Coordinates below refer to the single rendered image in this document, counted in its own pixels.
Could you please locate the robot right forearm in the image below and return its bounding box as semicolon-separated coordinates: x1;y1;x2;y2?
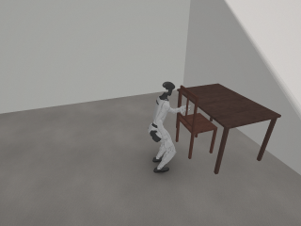
157;120;168;142

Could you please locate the table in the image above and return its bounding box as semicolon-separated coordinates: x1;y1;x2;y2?
176;83;281;174

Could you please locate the robot right foot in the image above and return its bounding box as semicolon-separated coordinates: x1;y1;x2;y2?
153;167;169;173

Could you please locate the robot right upper arm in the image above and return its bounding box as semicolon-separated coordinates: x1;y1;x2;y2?
155;101;170;124

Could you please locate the chair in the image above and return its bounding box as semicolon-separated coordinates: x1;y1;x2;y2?
175;85;217;159

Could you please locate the right robot hand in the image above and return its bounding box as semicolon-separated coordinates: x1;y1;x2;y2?
164;140;174;154

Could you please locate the humanoid robot torso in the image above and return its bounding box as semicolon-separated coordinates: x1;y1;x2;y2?
148;97;169;136

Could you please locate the robot left forearm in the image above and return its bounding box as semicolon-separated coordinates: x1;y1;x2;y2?
168;107;180;114

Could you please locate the left robot hand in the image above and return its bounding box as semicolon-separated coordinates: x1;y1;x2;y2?
179;105;191;113

